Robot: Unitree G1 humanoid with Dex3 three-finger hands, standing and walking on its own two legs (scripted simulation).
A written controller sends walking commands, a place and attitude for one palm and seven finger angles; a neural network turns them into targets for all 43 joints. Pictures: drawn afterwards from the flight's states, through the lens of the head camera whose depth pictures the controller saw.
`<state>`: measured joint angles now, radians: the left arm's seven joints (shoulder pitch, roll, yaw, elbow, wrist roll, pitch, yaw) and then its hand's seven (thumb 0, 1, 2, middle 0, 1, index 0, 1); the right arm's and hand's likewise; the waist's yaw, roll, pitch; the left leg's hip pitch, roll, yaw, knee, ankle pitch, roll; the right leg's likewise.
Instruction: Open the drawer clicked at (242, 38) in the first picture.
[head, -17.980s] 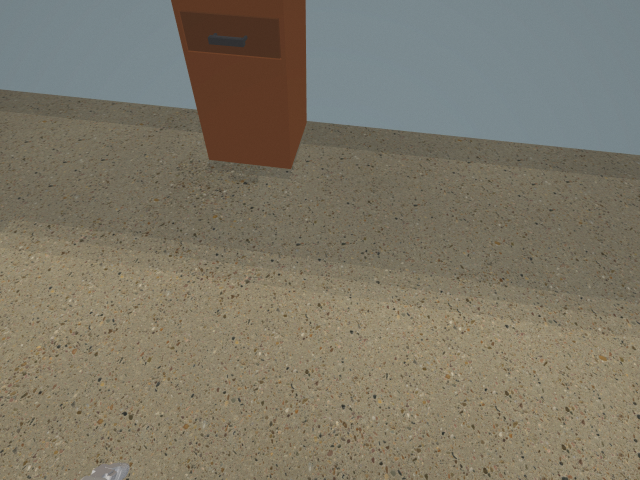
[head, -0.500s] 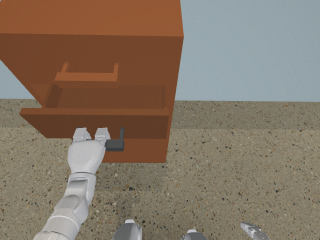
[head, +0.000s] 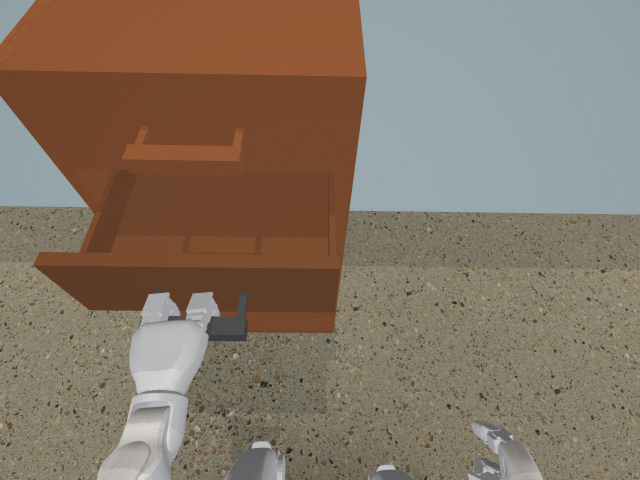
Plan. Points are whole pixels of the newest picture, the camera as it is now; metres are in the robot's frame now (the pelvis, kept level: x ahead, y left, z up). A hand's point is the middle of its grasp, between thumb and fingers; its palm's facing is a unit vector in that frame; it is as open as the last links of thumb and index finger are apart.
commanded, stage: pull the drawer open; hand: left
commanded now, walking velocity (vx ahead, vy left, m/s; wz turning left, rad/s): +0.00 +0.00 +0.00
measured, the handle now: (197, 312) +0.34 +0.19 -0.05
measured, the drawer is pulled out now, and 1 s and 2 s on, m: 0.16 0.26 0.30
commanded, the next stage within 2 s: open the thumb to release the handle in 1.60 s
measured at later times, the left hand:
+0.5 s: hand (179, 405) +0.22 +0.19 -0.07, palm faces -0.04 -0.08 -1.00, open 6.1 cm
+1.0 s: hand (172, 447) +0.18 +0.19 -0.07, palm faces -0.07 -0.10 -0.99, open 6.2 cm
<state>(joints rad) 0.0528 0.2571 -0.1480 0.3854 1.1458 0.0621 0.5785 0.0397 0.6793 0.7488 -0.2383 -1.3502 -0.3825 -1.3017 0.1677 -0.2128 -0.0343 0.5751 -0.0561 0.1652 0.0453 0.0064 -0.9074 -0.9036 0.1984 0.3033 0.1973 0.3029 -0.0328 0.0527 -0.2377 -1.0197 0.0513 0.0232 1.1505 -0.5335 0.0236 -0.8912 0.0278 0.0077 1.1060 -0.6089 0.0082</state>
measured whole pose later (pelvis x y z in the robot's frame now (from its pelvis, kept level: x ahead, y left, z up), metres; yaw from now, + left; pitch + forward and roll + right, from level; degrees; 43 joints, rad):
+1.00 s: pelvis -0.02 -0.03 -0.02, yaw +1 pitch +23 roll +0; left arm 0.41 0.28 -0.09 0.10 1.13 -0.04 0.58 0.05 0.69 0.72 -0.22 -1.32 -0.37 -1.30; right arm 0.12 -0.23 -0.02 0.52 -0.07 0.13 0.04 0.01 -0.91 -0.90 0.20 0.30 0.20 0.30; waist 0.02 0.05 -0.24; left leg -1.10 0.05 0.01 1.26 -0.55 -0.02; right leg -0.99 0.03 0.00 1.27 -0.67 -0.03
